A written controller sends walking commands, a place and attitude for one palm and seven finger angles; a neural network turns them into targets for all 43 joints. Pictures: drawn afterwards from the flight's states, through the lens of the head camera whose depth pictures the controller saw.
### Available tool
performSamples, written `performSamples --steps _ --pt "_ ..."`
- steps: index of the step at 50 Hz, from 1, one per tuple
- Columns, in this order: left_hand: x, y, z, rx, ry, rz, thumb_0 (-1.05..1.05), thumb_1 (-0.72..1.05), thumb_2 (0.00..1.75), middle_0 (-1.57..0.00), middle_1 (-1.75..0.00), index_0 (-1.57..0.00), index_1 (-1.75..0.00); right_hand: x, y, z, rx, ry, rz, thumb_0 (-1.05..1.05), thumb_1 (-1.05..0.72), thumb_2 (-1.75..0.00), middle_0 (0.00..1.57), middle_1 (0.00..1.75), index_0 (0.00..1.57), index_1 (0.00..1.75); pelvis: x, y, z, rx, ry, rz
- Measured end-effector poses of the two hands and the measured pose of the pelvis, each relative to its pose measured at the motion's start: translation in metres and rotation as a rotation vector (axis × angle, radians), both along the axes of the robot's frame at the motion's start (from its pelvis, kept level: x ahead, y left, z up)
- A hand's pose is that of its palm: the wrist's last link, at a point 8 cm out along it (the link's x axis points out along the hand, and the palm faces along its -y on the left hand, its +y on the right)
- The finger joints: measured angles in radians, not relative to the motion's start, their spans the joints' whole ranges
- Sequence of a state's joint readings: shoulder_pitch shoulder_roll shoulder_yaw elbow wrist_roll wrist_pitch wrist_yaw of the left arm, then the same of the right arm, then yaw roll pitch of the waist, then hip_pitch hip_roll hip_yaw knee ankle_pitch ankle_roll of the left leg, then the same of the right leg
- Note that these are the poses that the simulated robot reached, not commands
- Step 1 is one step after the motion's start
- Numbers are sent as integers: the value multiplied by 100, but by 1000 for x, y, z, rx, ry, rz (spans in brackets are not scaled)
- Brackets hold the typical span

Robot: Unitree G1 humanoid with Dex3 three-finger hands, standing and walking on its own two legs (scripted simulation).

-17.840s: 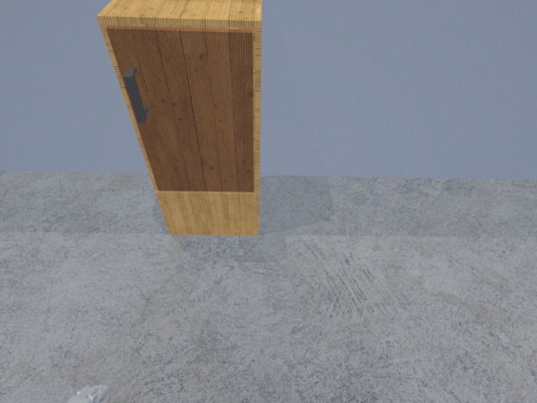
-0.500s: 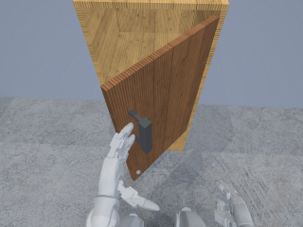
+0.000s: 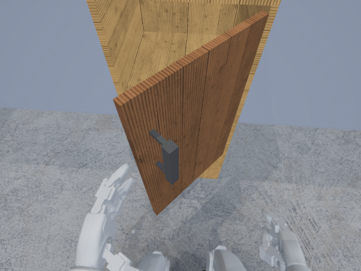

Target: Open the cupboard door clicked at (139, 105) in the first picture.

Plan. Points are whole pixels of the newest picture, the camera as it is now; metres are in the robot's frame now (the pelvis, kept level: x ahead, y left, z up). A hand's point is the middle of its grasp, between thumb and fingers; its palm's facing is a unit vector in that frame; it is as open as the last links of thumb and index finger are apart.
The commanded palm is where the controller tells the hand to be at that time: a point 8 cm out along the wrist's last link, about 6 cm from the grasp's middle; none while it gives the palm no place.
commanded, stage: draw the hand back to the body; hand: left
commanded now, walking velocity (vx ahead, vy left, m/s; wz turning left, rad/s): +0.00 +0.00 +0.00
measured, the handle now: (164, 158) +0.33 +0.06 +0.07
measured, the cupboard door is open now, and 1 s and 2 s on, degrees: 48 48 48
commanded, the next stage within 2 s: step back with the hand held close in 1.66 s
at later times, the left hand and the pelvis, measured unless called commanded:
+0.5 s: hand (100, 230) +0.18 +0.14 +0.12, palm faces -0.03 -1.00 -0.07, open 16.3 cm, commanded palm +0.15 +0.21 +0.14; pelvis +0.00 -0.01 +0.03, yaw +0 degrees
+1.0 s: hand (2, 197) +0.20 +0.24 +0.20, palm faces +0.32 -0.87 -0.38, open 12.5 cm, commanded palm +0.15 +0.28 +0.22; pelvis +0.01 +0.02 +0.08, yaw +0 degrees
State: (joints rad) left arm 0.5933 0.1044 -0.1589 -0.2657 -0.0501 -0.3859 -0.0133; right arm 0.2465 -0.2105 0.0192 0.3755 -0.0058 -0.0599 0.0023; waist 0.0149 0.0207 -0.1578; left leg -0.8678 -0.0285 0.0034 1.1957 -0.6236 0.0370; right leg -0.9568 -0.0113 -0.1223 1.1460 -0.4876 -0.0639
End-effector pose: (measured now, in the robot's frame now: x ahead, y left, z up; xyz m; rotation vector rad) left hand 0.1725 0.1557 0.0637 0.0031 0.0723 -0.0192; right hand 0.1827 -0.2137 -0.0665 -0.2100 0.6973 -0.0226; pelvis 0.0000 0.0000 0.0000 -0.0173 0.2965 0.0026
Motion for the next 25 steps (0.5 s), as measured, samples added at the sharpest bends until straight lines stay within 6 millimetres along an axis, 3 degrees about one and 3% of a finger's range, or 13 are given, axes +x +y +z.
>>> performSamples --steps 7,11,17,25 --pt "-3 -1 -2 0 -10 -24 -2 -50 30 -15 -30 -15 -30 -5 -8 -2 -11 -20 -13 1 -91 -90 21 30 20 30 -6 -4 -5 0 -1 1" --pt "-3 9 15 51 -40 -16 -2 -50 30 -15 -30 -15 -30 -10 -10 1 0 -19 -37 1 -91 -90 21 30 20 30 -8 -7 -1 2 -22 -3" --pt "-7 27 50 74 -67 25 -2 -50 30 -15 -30 -15 -30 -17 -11 19 26 -42 -64 1 -91 -90 21 30 20 30 -6 -7 16 1 -71 1" --pt "-12 36 61 68 -28 -11 -1 -50 30 -15 -30 -15 -30 -18 -17 45 -11 -97 -66 1 -91 -90 21 30 20 30 -4 -7 31 -2 -117 2"
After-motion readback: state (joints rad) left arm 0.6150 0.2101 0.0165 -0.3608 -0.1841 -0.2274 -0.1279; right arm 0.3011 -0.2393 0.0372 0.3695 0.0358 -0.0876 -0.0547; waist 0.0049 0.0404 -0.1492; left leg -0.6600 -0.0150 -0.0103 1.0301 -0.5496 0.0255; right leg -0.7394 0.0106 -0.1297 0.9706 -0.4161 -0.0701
